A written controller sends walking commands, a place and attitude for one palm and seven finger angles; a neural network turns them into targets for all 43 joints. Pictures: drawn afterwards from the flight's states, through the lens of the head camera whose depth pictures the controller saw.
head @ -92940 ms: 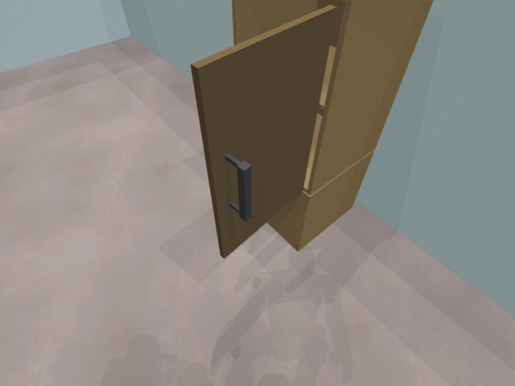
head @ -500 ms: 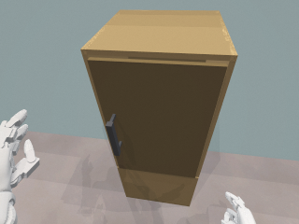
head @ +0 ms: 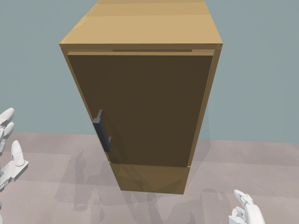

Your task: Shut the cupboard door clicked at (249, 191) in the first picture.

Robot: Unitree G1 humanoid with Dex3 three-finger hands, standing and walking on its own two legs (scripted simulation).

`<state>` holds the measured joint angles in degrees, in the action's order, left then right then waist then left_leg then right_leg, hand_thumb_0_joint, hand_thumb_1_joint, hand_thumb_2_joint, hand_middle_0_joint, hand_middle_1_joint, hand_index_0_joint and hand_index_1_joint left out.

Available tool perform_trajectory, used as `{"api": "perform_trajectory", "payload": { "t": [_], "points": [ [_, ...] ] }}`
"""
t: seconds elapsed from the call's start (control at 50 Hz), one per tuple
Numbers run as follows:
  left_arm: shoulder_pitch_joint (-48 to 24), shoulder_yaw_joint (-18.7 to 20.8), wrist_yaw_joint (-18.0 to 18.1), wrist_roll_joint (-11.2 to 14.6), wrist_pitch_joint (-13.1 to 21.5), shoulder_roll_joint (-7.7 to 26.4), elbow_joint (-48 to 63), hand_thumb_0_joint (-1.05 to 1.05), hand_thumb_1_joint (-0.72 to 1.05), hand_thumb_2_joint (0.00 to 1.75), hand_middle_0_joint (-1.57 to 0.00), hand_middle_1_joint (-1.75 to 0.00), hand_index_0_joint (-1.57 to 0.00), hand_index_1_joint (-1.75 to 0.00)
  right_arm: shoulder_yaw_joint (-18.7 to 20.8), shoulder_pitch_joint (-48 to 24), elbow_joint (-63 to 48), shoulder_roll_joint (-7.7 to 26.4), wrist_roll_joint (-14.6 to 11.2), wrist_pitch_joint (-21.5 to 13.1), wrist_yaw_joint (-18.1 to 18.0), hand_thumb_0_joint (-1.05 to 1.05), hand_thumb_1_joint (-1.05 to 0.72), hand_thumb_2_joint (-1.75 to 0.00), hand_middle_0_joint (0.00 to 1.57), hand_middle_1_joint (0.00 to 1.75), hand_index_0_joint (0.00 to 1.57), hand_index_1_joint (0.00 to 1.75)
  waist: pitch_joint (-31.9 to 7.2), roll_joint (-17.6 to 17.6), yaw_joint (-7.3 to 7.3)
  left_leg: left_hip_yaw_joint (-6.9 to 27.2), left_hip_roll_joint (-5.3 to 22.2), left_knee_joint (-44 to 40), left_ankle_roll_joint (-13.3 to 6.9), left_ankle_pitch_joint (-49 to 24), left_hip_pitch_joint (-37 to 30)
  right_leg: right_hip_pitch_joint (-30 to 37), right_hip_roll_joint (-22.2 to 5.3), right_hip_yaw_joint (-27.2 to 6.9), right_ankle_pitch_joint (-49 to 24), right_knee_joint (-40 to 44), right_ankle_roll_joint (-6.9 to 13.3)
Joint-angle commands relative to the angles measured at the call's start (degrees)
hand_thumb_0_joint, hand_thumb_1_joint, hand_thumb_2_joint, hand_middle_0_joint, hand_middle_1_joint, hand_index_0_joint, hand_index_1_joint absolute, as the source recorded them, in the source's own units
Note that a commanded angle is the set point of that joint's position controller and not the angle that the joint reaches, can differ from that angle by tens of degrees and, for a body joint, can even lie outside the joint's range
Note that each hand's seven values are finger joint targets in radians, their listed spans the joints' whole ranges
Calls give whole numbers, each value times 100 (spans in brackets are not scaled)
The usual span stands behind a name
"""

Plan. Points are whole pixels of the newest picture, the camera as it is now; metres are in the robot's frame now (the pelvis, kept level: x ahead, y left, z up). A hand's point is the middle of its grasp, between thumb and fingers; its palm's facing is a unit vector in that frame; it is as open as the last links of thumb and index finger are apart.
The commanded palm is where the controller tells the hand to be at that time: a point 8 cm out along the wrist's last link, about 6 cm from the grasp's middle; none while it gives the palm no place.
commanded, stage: step back with the hand held close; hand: left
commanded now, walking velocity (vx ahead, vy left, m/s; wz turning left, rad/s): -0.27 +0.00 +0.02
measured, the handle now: (104, 131) +0.43 +0.20 -0.04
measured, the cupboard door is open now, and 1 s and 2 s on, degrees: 0 0 0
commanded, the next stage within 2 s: stop stepping back and stand still in 1.46 s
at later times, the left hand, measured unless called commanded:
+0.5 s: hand out of the picture +0.14 +0.29 +0.16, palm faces +0.48 -0.76 -0.44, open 7.4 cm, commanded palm +0.08 +0.32 +0.18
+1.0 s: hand out of the picture +0.11 +0.28 +0.17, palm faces +0.48 -0.76 -0.43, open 7.4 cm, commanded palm +0.04 +0.31 +0.18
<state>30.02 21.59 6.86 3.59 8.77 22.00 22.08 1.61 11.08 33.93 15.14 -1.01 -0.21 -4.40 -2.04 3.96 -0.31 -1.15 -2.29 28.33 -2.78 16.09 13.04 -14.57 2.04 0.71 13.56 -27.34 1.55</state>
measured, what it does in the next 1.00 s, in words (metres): shifts its weight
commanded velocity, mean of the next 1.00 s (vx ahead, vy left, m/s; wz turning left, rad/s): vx -0.34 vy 0.00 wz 0.02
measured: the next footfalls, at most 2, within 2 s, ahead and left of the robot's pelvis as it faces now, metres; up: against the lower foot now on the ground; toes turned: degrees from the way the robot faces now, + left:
right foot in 1.56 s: -0.26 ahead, -0.05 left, +0.00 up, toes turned -3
left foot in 1.76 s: -0.14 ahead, +0.10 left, +0.00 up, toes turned -2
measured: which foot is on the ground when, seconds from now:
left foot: down 0.00-1.00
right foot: down 0.00-1.00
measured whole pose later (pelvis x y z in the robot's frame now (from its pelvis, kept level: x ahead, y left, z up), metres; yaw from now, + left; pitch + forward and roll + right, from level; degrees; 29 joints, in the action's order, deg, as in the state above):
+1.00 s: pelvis -0.09 +0.01 -0.02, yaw +1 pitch +0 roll -2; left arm 27.1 28.2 8.3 0.7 14.0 24.1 30.6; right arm 0.6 12.0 34.2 11.3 1.0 -3.5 -3.9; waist 0.6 -1.8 0.4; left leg -1.2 -1.4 41.4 -4.2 14.2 27.8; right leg -25.0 4.8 -4.1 13.8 -38.3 -0.6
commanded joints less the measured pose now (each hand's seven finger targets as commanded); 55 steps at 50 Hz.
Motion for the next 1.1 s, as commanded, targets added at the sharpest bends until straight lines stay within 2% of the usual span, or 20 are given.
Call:
{"api": "perform_trajectory", "payload": {
  "t": [0.0, 0.06, 0.22, 0.28, 0.34, 0.4, 0.48, 0.62, 0.64, 0.7, 0.76, 0.8, 0.84, 0.88, 0.92, 0.96, 1.0, 1.04, 1.06, 1.08],
  "points": [
    [-81, 955, 200, 23, 341, 1304, 1325, 0, 90, 90, -20, -30, -20, -30, 180, -582, -1094, 570, -21, -179, -64, 0, -90, -90, 20, 30, 20, 30, -872, -233, 6, 563, 733, -277, 72, -2229, 245, 778, -699, -657, -2360, -98, -32],
    [5, 955, 226, 16, 328, 1301, 1414, 0, 90, 90, -20, -30, -20, -30, 181, -566, -1132, 580, -21, -141, -88, 0, -90, -90, 20, 30, 20, 30, -790, -184, 15, 638, 780, -375, 43, -1901, 500, 770, -656, -666, -2096, -136, -49],
    [-75, 961, 303, -78, 442, 1282, 1428, 0, 90, 90, -20, -30, -20, -30, 169, -452, -1151, 609, -3, -214, -90, 0, -90, -90, 20, 30, 20, 30, -295, -230, 55, 833, 781, -722, -184, 673, 1737, 717, -579, -882, -379, 104, -81],
    [-254, 940, 340, -153, 524, 1263, 1490, 0, 90, 90, -20, -30, -20, -30, 152, -399, -1144, 631, 20, -290, -102, 0, -90, -90, 20, 30, 20, 30, -138, -121, 79, 996, 845, -923, -257, 1378, 2174, 785, -487, -818, 25, 21, -103],
    [-441, 1035, 360, -221, 595, 1326, 1574, 0, 90, 90, -20, -30, -20, -30, 164, -418, -1129, 693, 43, -389, -127, 0, -90, -90, 20, 30, 20, 30, -104, 291, 70, 1279, 1106, -1324, -388, 1906, 2738, 1200, -241, -616, -174, -533, -178],
    [-597, 980, 339, -266, 639, 1211, 1752, 0, 90, 90, -20, -30, -20, -30, 160, -317, -1095, 661, 78, -484, -122, 0, -90, -90, 20, 30, 20, 30, -233, 328, 60, 1415, 1259, -1403, -438, 1889, 3047, 1581, -127, -498, -679, -1044, -220],
    [-543, 990, 315, -264, 632, 1164, 1751, 0, 90, 90, -20, -30, -20, -30, 167, -291, -1059, 650, 95, -535, -88, 0, -90, -90, 20, 30, 20, 30, -217, 62, 84, 1231, 1087, -1009, -396, 1737, 3088, 1492, -249, -747, -881, -979, -138],
    [-416, 1112, 341, -272, 752, 1263, 1838, 0, 90, 90, -20, -30, -20, -30, 195, -278, -1017, 614, 104, -503, 8, 0, -90, -90, 20, 30, 20, 30, -216, -238, 132, 1069, 784, -307, -264, 1806, 2860, 726, -659, -1366, -79, -345, 105],
    [-347, 1243, 366, -263, 768, 1394, 1831, 0, 90, 90, -20, -30, -20, -30, 197, -290, -991, 621, 125, -496, -3, 0, -90, -90, 20, 30, 20, 30, -252, -186, 121, 1116, 814, -353, -248, 1709, 2780, 651, -639, -1329, -33, -312, 111],
    [-298, 1207, 370, -274, 825, 1299, 1814, 0, 90, 90, -20, -30, -20, -30, 183, -311, -992, 614, 116, -510, -18, 0, -90, -90, 20, 30, 20, 30, -219, -29, 135, 1263, 980, -703, -335, 2086, 3077, 835, -389, -1058, 110, -611, -2],
    [-415, 1230, 347, -300, 854, 1230, 1878, 0, 90, 90, -20, -30, -20, -30, 192, -352, -970, 636, 150, -562, -59, 0, -90, -90, 20, 30, 20, 30, -244, 474, 105, 1633, 1429, -1340, -495, 2242, 3780, 1593, 11, -583, -629, -1592, -165],
    [-528, 1250, 304, -309, 853, 1246, 1901, 0, 90, 90, -20, -30, -20, -30, 243, -353, -955, 645, 166, -597, -67, 0, -90, -90, 20, 30, 20, 30, -282, 389, 89, 1743, 1587, -1357, -560, 2068, 3828, 1737, 135, -538, -824, -1880, -211],
    [-521, 1351, 271, -290, 873, 1361, 1989, 0, 90, 90, -20, -30, -20, -30, 274, -361, -925, 653, 190, -627, -64, 0, -90, -90, 20, 30, 20, 30, -401, 250, 78, 1678, 1547, -1134, -536, 1516, 3489, 1575, 145, -617, -957, -1783, -187],
    [-487, 1187, 231, -266, 892, 1180, 2026, 0, 90, 90, -20, -30, -20, -30, 262, -352, -875, 625, 199, -666, -29, 0, -90, -90, 20, 30, 20, 30, -451, 210, 105, 1555, 1463, -895, -479, 991, 3229, 1404, 68, -752, -1021, -1671, -138],
    [-527, 1192, 219, -281, 910, 1159, 2071, 0, 90, 90, -20, -30, -20, -30, 265, -358, -845, 611, 205, -665, -10, 0, -90, -90, 20, 30, 20, 30, -470, 350, 104, 1445, 1407, -821, -482, 1380, 3443, 1520, -9, -871, -995, -1645, -106],
    [-510, 1194, 224, -274, 913, 1173, 2127, 0, 90, 90, -20, -30, -20, -30, 262, -343, -833, 559, 177, -662, 12, 0, -90, -90, 20, 30, 20, 30, -643, 189, 123, 1258, 1193, -471, -380, 1541, 3287, 1379, -220, -1199, -1044, -1390, -6],
    [-457, 1273, 251, -299, 911, 1298, 2080, 0, 90, 90, -20, -30, -20, -30, 268, -299, -876, 523, 162, -625, 44, 0, -90, -90, 20, 30, 20, 30, -535, -299, 142, 953, 778, 206, -191, 2050, 3146, 793, -692, -1969, -302, -559, 193],
    [-373, 1418, 324, -266, 898, 1546, 2046, 0, 90, 90, -20, -30, -20, -30, 293, -252, -834, 435, 193, -544, 107, 0, -90, -90, 20, 30, 20, 30, -483, -872, 142, 641, 351, 1263, 146, 1473, 2349, -303, -1540, -2864, 525, 592, 637],
    [-313, 1241, 362, -222, 867, 1440, 2033, 0, 90, 90, -20, -30, -20, -30, 251, -261, -793, 285, 190, -478, 163, 0, -90, -90, 20, 30, 20, 30, -562, -1181, 161, 530, 213, 1807, 276, 1004, 1742, -737, -1922, -2888, 466, 952, 845],
    [-257, 1262, 410, -218, 855, 1500, 2007, 0, 90, 90, -20, -30, -20, -30, 244, -288, -786, 250, 175, -417, 187, 0, -90, -90, 20, 30, 20, 30, -668, -1367, 157, 453, 180, 2215, 322, 976, 1484, -827, -2042, -2690, 213, 1078, 917]
  ]
}}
